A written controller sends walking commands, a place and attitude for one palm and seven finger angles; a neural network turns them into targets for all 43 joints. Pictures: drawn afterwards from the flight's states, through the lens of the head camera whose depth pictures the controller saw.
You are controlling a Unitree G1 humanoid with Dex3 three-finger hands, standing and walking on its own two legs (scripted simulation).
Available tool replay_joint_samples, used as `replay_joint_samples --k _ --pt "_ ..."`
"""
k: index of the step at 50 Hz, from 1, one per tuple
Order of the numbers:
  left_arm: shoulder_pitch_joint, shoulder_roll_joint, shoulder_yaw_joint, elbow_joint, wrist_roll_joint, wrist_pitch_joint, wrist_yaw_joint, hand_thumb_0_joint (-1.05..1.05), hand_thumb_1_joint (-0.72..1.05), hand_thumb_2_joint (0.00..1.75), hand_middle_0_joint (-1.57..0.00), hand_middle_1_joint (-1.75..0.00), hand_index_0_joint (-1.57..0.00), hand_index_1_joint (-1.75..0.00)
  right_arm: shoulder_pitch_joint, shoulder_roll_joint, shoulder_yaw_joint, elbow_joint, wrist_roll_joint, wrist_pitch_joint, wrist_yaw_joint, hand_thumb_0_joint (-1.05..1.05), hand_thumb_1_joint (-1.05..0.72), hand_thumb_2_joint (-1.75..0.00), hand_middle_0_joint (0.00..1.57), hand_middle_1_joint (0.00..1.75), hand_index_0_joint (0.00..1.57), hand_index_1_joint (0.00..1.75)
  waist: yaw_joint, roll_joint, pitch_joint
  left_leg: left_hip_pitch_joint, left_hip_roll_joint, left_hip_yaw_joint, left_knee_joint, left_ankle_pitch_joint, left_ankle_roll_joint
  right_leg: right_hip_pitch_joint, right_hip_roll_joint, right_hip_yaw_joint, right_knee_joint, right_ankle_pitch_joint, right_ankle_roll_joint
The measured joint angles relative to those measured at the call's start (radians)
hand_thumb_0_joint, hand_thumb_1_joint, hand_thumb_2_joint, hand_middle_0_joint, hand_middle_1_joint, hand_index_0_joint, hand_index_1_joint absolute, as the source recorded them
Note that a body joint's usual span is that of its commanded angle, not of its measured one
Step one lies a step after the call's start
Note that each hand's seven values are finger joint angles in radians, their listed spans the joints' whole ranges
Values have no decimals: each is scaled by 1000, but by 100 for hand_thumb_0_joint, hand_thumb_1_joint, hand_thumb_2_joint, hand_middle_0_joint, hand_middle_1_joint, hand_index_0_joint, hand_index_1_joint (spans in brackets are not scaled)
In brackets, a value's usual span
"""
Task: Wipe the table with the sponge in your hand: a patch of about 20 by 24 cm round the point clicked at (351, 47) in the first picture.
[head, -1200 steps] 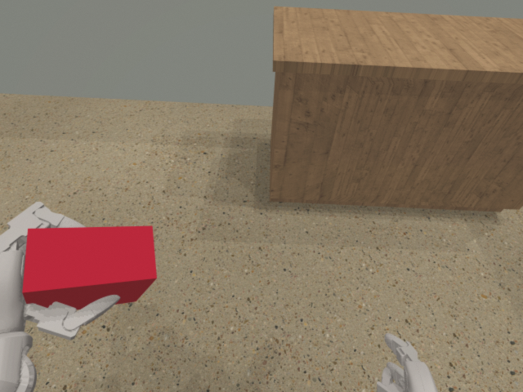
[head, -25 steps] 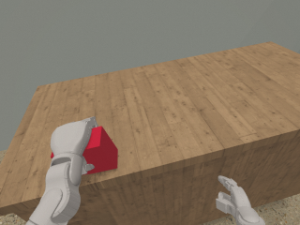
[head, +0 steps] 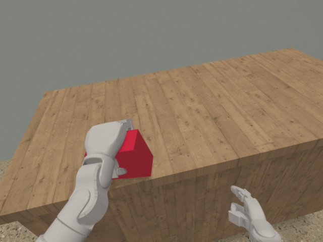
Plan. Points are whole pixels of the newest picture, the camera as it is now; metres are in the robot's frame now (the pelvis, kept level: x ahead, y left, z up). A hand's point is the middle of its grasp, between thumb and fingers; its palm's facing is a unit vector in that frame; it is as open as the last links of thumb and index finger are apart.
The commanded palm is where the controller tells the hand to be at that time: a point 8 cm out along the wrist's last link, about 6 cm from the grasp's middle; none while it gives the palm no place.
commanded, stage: wipe forward along the third lane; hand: left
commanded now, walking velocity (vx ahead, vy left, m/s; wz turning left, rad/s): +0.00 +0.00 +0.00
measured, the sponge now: (125, 160) +0.29 +0.15 +0.09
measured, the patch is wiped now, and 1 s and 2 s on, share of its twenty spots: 0.75 0.80 0.85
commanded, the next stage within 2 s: wipe back along the third lane in 1.74 s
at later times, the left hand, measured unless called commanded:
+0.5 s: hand (126, 137) +0.33 +0.15 +0.13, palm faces +0.10 -0.14 -0.99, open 10.1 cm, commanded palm +0.31 +0.16 +0.17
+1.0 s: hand (126, 127) +0.38 +0.17 +0.12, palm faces +0.01 -0.03 -1.00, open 10.1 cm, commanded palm +0.36 +0.17 +0.15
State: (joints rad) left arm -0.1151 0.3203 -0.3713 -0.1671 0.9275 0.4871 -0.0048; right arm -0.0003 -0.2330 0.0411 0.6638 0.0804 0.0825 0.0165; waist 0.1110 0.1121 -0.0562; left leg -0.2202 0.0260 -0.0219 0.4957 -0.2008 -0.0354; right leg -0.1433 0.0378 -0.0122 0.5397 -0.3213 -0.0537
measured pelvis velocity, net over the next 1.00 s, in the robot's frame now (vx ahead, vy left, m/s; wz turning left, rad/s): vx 0.01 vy -0.02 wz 0.01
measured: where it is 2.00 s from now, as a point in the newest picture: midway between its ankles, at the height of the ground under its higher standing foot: outside the picture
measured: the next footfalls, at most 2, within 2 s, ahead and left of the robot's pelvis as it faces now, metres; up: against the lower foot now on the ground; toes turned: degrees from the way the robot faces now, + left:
none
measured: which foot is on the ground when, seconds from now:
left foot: down 0.00-1.00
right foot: down 0.00-1.00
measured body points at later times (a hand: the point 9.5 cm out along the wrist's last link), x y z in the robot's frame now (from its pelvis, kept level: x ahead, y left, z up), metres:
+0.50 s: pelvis +0.00 -0.01 +0.00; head -0.04 -0.06 +0.44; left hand +0.32 +0.16 +0.18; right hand +0.23 -0.22 -0.09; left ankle +0.05 +0.15 -0.73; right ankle -0.01 -0.09 -0.73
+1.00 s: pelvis +0.01 -0.02 +0.00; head -0.03 -0.07 +0.44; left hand +0.37 +0.16 +0.17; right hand +0.22 -0.25 -0.10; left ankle +0.05 +0.15 -0.73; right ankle -0.01 -0.09 -0.73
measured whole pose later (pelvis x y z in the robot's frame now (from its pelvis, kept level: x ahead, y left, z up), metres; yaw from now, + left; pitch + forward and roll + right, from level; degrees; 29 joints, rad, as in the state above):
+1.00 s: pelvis +0.01 -0.02 +0.00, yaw +0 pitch +0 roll +1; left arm -0.54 0.27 -0.32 0.48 0.98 0.52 -0.01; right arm 0.07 -0.27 0.03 0.71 0.10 0.13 -0.05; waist 0.05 0.09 -0.11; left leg -0.31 0.04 -0.04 0.51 -0.21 -0.02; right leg -0.24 0.05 -0.03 0.57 -0.34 -0.08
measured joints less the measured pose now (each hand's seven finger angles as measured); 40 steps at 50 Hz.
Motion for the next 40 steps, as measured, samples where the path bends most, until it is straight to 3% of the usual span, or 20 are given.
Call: replay_joint_samples --k 17,40 --pt "-110 -23 -8 156 -24 0 14 -2 -51 104 -72 -133 -75 -134 7 -7 1 11 6 35 -20 1 -90 -90 20 30 20 30 -19 -4 -8 -4 10 0 -11 7 -3 -10 11 1 -3 6 -11" --pt "-328 -48 26 513 43 93 -2 -2 -52 105 -73 -133 -76 -133 48 -40 -7 53 16 50 -50 1 -90 -90 20 30 20 30 -59 -8 -44 -54 13 1 0 -6 14 -66 16 2 19 -10 -20"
